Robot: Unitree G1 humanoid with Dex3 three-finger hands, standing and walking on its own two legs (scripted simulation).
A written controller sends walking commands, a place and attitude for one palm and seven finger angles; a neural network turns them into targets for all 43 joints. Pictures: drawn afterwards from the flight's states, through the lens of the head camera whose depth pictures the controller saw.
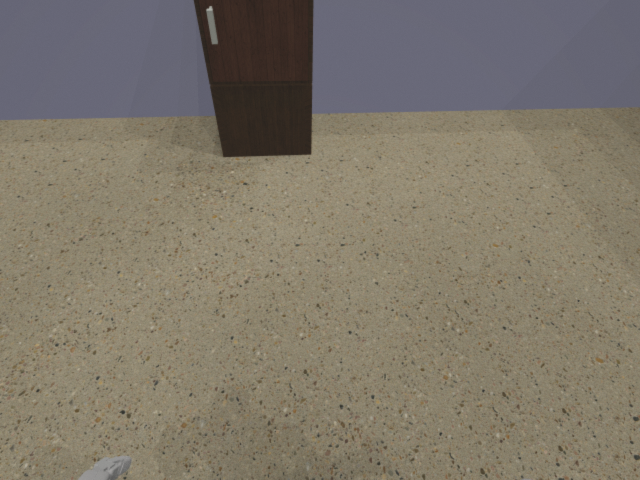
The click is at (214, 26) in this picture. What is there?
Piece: cupboard door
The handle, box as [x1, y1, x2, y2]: [206, 6, 217, 43]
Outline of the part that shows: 209,6 206,12 212,43 217,43 211,6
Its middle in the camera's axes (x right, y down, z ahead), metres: -0.43 -0.85 +1.53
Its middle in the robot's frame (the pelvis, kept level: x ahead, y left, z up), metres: +1.69 +0.52 -0.10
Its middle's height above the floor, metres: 0.67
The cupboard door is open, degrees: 0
